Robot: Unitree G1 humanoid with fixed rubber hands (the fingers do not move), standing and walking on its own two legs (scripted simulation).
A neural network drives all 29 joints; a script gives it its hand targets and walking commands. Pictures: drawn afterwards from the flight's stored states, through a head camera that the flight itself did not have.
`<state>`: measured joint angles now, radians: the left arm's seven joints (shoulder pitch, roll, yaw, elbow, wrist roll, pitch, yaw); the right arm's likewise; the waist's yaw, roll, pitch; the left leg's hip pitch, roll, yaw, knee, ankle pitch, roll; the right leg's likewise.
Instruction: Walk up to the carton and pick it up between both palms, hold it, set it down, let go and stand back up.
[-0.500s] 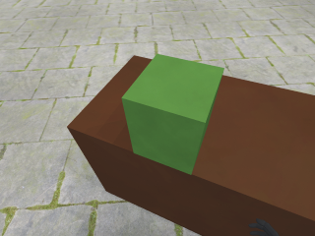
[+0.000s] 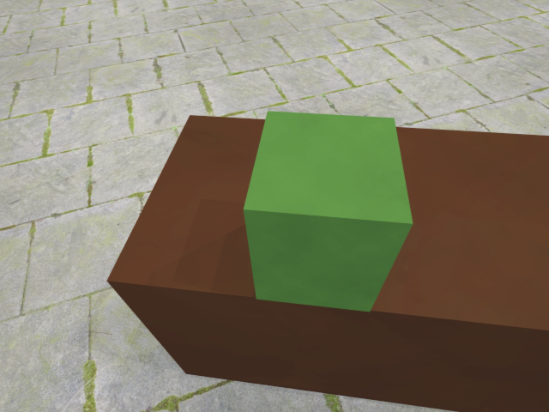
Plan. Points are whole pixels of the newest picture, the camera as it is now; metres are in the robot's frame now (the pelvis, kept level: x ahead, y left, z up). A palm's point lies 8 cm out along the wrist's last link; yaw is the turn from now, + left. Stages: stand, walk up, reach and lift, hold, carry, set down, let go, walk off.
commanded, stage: walk up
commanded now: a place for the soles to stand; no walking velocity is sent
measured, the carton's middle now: (320, 214) +0.43 -0.06 +0.04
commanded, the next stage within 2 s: reach and lift in 1.86 s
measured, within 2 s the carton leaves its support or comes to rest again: neither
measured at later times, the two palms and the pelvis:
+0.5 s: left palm out of the picture +0.15 +0.28 -0.09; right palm out of the picture -0.01 -0.23 -0.09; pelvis +0.00 +0.05 +0.01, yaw -12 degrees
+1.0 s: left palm (121, 400) +0.18 +0.25 -0.09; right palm out of the picture +0.02 -0.25 -0.08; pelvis +0.02 +0.03 +0.01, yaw -17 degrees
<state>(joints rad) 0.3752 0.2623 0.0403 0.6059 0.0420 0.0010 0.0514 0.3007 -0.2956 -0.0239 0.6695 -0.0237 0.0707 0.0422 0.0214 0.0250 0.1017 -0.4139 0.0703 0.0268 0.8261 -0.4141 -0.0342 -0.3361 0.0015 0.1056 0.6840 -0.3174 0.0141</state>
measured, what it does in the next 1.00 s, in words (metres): steps on the spot, turning right: left foot, then right foot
